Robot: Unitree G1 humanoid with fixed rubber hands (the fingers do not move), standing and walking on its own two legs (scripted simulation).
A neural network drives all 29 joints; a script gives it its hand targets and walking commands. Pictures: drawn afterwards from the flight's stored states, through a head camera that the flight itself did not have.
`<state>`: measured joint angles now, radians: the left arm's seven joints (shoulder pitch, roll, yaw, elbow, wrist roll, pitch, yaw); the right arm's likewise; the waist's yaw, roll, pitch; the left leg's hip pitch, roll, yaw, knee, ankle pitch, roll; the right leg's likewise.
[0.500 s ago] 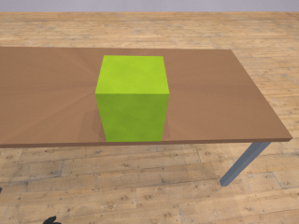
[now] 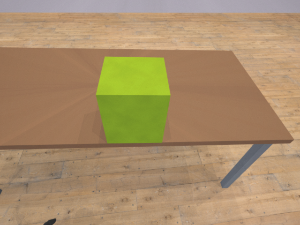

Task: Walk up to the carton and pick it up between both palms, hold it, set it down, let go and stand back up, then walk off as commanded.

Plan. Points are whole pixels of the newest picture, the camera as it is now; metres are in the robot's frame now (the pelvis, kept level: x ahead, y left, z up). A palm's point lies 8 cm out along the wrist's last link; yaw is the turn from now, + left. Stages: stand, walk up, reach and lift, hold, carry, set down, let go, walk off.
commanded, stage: walk up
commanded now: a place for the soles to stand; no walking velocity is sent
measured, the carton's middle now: (134, 101) +0.53 +0.07 +0.00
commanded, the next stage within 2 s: none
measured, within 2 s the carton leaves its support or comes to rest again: neither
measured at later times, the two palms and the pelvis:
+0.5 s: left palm out of the picture +0.10 +0.30 -0.11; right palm out of the picture +0.09 -0.31 -0.09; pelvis +0.00 +0.00 +0.00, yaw +0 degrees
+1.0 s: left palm out of the picture +0.10 +0.30 -0.11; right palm out of the picture +0.09 -0.31 -0.09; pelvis +0.00 +0.00 +0.00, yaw +0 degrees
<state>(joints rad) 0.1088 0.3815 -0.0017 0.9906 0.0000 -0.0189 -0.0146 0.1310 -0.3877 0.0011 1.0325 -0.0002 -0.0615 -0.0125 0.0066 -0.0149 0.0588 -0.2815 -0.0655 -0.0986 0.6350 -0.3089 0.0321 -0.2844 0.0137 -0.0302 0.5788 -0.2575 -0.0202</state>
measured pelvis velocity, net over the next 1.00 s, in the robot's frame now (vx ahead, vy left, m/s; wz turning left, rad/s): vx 0.00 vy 0.00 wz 0.00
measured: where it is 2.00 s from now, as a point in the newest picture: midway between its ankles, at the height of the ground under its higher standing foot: outside the picture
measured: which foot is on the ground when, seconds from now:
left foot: down 0.00-1.00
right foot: down 0.00-1.00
